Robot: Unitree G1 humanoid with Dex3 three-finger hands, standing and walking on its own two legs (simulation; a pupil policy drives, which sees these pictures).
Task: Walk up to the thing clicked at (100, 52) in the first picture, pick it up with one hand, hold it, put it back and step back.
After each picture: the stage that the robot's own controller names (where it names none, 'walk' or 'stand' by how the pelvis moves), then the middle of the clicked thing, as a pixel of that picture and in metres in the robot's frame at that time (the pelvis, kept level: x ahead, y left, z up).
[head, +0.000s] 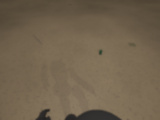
stand; (100, 52) +1.44 -0.28 -0.72
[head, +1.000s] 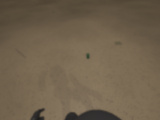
walk; (88, 56) +1.32 +0.08 -0.70
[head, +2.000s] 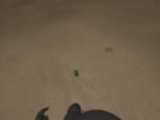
walk; (76, 73) +0.80 +0.27 -0.71
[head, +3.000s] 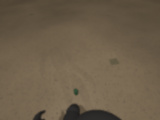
walk; (75, 91) +0.47 +0.20 -0.71
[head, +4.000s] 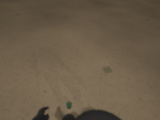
stand; (68, 105) +0.32 +0.18 -0.71
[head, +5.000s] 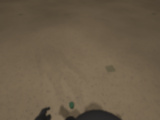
stand; (71, 105) +0.30 +0.18 -0.73
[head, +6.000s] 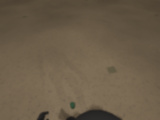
stand; (72, 105) +0.31 +0.18 -0.73
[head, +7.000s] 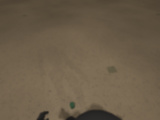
stand; (72, 105) +0.30 +0.18 -0.73
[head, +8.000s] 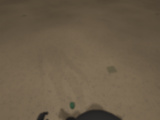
stand; (72, 105) +0.30 +0.18 -0.73
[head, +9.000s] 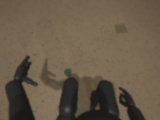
go down; (67, 72) +0.37 +0.18 -0.42
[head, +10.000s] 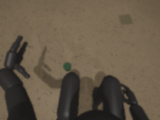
go down; (67, 67) +0.39 +0.18 -0.32
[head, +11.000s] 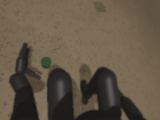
close in; (46, 63) +0.39 +0.21 -0.24
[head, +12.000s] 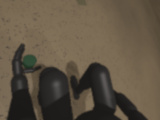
close; (29, 62) +0.39 +0.23 -0.23
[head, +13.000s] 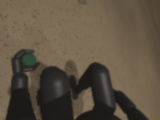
lift; (28, 61) +0.38 +0.23 -0.23
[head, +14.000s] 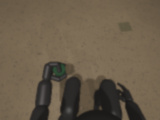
lift; (60, 72) +0.32 +0.20 -0.04
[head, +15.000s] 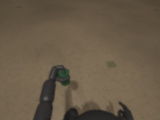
hold; (64, 77) +0.32 +0.17 +0.01
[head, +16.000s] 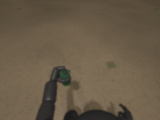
hold; (65, 77) +0.32 +0.16 +0.00
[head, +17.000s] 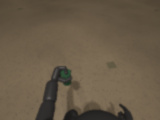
hold; (66, 77) +0.32 +0.16 +0.00
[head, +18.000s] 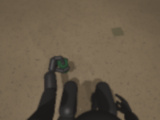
crouch; (63, 66) +0.39 +0.17 -0.08
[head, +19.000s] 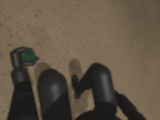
lower; (29, 57) +0.41 +0.23 -0.23
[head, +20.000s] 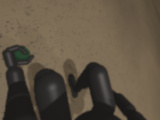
lower; (22, 56) +0.42 +0.24 -0.23
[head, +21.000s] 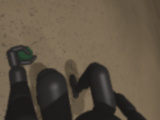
lower; (25, 56) +0.41 +0.24 -0.23
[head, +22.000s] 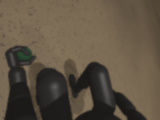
lower; (24, 56) +0.41 +0.24 -0.23
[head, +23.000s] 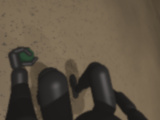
loosen; (26, 57) +0.41 +0.23 -0.23
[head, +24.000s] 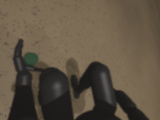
withdraw; (30, 60) +0.39 +0.21 -0.23
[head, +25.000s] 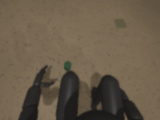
walk; (67, 66) +0.41 +0.17 -0.30
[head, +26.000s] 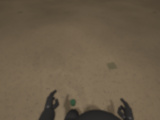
stand; (73, 102) +0.33 +0.14 -0.65
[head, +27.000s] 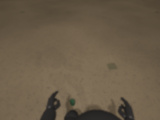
stand; (72, 102) +0.33 +0.16 -0.67
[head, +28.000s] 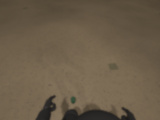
stand; (73, 100) +0.34 +0.15 -0.69
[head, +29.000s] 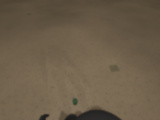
walk; (74, 101) +0.35 +0.15 -0.72
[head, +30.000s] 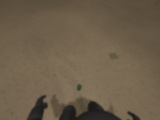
walk; (79, 87) +0.44 +0.03 -0.70
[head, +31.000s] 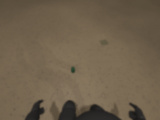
walk; (73, 70) +0.68 +0.19 -0.70
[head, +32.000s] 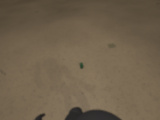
stand; (81, 65) +0.97 +0.20 -0.71
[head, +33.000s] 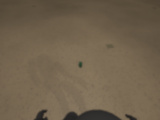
stand; (80, 64) +0.98 +0.14 -0.72
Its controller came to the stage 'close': yes
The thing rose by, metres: 0.71
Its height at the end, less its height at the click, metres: +0.00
